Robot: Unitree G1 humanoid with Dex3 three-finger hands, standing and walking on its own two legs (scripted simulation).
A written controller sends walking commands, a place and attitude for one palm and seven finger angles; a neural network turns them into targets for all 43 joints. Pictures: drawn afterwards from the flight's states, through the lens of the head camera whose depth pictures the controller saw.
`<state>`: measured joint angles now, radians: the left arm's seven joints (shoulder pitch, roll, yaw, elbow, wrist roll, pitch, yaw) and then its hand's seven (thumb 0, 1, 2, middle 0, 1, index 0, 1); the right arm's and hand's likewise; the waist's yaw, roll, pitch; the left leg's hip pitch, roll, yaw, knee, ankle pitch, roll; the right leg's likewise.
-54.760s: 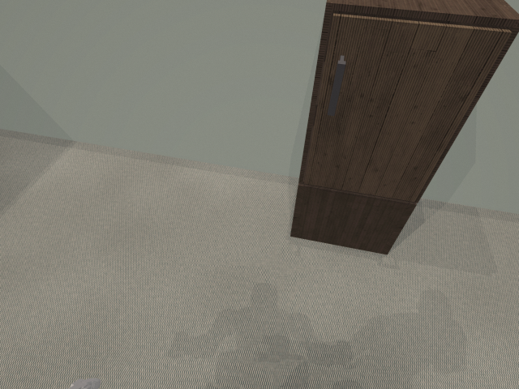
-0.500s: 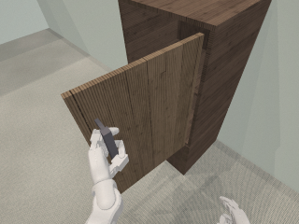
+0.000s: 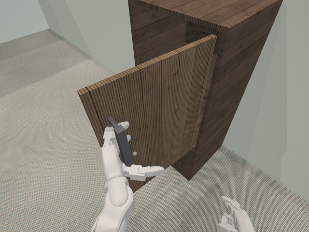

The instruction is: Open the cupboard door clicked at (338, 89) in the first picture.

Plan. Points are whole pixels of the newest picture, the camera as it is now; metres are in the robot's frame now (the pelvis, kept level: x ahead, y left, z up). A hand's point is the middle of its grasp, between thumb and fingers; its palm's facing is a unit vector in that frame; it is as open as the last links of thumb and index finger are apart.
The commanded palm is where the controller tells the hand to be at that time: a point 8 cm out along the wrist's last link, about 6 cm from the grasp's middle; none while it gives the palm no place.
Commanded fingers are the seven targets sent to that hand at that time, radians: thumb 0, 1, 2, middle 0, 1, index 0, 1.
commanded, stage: open thumb and fingers to let go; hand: left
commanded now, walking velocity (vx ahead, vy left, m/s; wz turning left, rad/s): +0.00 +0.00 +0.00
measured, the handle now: (120, 142) +0.33 +0.11 +0.07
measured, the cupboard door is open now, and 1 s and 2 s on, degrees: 83 85 85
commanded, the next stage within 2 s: slide the hand sideways off the handle in 0.16 s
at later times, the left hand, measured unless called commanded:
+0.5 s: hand (132, 168) +0.25 +0.07 +0.07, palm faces -0.14 -0.99 -0.01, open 16.1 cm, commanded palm +0.24 +0.12 +0.07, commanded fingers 0.00 -0.50 0.30 -0.15 -0.30 -0.15 -0.30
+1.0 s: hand (121, 178) +0.23 +0.09 +0.07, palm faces -0.06 -1.00 -0.02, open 16.0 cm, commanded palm +0.20 +0.16 +0.07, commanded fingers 0.00 -0.50 0.30 -0.15 -0.30 -0.15 -0.30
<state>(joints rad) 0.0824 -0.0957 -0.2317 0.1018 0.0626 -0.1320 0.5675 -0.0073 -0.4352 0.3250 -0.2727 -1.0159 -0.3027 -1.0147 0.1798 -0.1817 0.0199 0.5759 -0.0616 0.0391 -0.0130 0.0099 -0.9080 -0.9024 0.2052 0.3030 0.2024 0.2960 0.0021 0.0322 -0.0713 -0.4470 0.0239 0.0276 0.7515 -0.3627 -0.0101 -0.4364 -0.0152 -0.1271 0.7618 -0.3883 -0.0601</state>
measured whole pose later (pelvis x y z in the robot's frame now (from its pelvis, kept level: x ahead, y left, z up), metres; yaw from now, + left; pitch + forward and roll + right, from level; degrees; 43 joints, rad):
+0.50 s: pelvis -0.01 +0.02 -0.01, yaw +0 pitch +3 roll +0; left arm 0.12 0.07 -0.26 0.03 -0.08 -0.18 0.08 -0.02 -0.50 0.30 -0.22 -0.38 -0.18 -0.39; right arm 0.24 -0.22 0.04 0.53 0.00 -0.02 -0.02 0.01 -0.91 -0.90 0.21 0.30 0.20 0.30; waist 0.01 0.05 -0.05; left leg -0.49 0.01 0.05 0.81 -0.38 0.02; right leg -0.48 -0.04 -0.11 0.81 -0.39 -0.03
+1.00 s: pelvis +0.01 +0.01 -0.01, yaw -1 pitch +5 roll +1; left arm 0.39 0.11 -0.16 -0.19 -0.09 -0.21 0.03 -0.02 -0.50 0.30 -0.21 -0.33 -0.21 -0.33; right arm 0.25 -0.22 0.04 0.47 0.00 -0.07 -0.01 0.01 -0.91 -0.90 0.21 0.30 0.20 0.30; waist 0.00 0.04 -0.06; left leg -0.50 0.03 0.05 0.82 -0.41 0.00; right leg -0.50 -0.02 -0.10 0.83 -0.42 -0.05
